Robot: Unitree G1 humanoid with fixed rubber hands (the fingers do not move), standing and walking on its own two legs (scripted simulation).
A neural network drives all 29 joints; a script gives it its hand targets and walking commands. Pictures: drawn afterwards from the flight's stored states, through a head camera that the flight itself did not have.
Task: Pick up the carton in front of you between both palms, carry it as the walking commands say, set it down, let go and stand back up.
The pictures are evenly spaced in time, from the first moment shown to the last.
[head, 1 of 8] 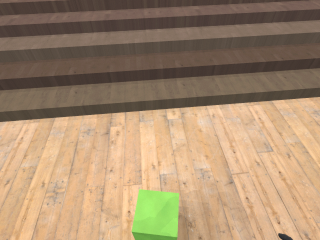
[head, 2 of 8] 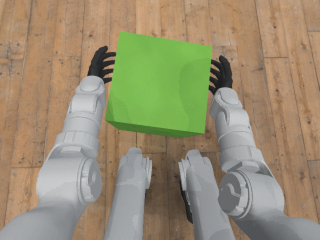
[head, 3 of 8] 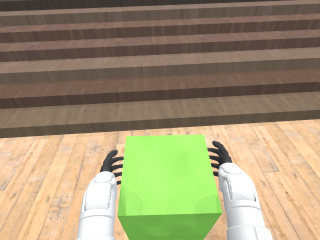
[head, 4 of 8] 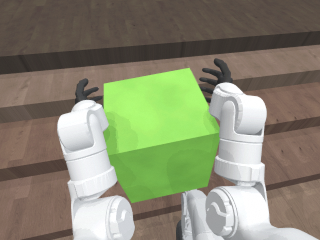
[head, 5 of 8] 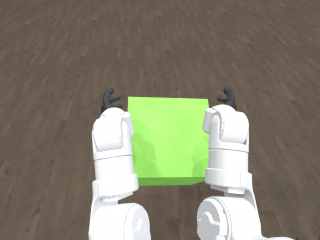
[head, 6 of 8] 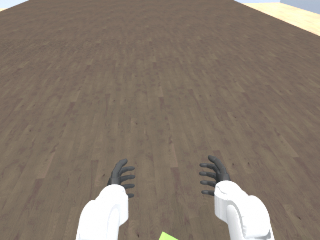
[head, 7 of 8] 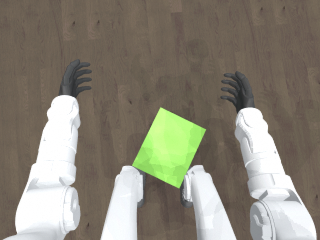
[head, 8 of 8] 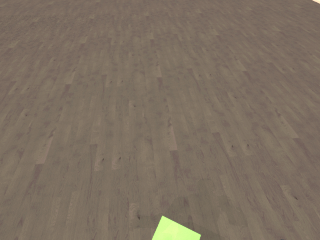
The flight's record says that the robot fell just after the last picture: no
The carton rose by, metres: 1.50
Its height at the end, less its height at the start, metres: +0.81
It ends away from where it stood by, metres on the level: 4.83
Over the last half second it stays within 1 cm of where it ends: yes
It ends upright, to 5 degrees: no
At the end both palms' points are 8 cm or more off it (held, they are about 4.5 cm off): yes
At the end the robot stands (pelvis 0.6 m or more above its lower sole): yes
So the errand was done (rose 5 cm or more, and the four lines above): no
